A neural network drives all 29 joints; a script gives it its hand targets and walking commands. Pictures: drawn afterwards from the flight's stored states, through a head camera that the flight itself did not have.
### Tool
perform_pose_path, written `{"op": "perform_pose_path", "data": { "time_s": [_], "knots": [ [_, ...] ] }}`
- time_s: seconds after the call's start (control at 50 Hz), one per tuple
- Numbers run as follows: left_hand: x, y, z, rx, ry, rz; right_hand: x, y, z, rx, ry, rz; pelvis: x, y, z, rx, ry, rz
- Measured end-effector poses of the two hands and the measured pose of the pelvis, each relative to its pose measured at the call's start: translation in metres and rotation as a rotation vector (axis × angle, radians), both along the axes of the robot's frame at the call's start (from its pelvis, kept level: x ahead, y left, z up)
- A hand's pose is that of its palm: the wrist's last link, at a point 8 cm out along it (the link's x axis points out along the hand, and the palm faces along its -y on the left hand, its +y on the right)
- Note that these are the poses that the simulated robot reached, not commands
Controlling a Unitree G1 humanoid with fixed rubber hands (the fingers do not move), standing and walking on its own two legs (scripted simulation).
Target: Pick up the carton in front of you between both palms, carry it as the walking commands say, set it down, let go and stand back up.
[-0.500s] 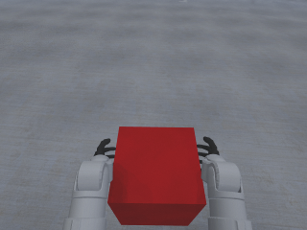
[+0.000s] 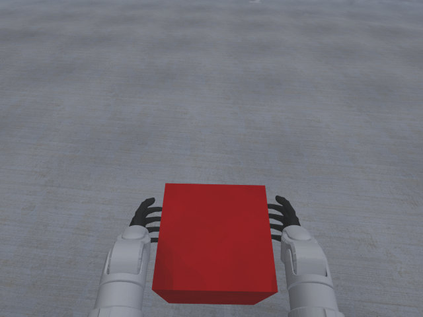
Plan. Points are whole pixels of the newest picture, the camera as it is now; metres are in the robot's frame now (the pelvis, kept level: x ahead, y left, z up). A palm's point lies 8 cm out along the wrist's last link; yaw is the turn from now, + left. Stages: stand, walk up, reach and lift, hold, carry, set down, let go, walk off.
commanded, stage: carry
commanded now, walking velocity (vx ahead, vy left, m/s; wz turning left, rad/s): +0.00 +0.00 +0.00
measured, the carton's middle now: (213, 248) +0.31 +0.00 -0.07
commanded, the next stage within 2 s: hold in 0.66 s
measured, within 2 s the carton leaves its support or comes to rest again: neither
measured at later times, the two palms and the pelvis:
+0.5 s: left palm (132, 235) +0.28 +0.16 +0.04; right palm (286, 234) +0.29 -0.14 +0.04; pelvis +0.00 +0.01 +0.00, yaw +0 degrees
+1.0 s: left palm (108, 251) +0.24 +0.19 +0.05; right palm (263, 218) +0.32 -0.10 +0.05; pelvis +0.00 -0.02 +0.01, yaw +13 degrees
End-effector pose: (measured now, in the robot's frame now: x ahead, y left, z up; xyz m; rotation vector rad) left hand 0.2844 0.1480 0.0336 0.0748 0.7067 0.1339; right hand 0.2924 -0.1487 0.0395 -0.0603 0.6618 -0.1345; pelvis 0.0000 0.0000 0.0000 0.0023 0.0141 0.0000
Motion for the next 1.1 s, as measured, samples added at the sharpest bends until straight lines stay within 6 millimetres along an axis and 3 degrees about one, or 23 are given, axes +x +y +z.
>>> {"op": "perform_pose_path", "data": {
  "time_s": [0.2,0.7,0.78,0.92,1.1],
  "knots": [
    [0.002,0.004,0.007,-0.009,-0.046,0.007,0.001,0.004,0.007,0.011,-0.045,-0.010,-0.002,0.004,-0.001,-0.002,0.006,0.001],
    [-0.006,0.014,0.002,0.000,-0.018,0.005,-0.007,0.013,0.003,0.011,-0.017,-0.002,-0.004,0.012,0.001,-0.014,-0.037,0.030],
    [-0.017,0.026,0.001,0.011,-0.009,0.060,-0.005,0.025,0.004,0.026,-0.011,0.071,-0.004,0.008,0.009,-0.002,-0.084,0.106],
    [-0.040,0.046,0.008,0.000,-0.019,0.209,0.016,0.051,0.009,0.022,-0.019,0.213,-0.001,-0.009,0.013,0.009,-0.114,0.192],
    [-0.040,0.029,0.014,0.002,-0.012,0.238,0.033,0.038,0.010,0.033,-0.011,0.243,0.007,-0.036,0.015,0.008,-0.116,0.242]
  ]
}}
